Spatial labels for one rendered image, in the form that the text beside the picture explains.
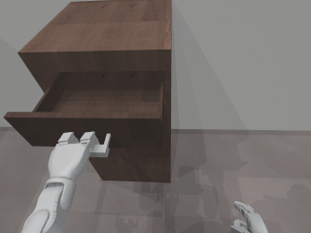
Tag handle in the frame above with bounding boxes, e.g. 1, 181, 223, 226
55, 133, 112, 157

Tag robot right hand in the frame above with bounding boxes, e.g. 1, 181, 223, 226
230, 201, 268, 233

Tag robot left hand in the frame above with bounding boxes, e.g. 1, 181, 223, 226
48, 131, 100, 182

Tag cabinet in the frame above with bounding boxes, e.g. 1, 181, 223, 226
18, 0, 172, 183

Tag drawer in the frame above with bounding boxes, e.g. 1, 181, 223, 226
4, 70, 165, 150

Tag left robot forearm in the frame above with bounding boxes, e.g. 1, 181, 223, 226
20, 177, 77, 233

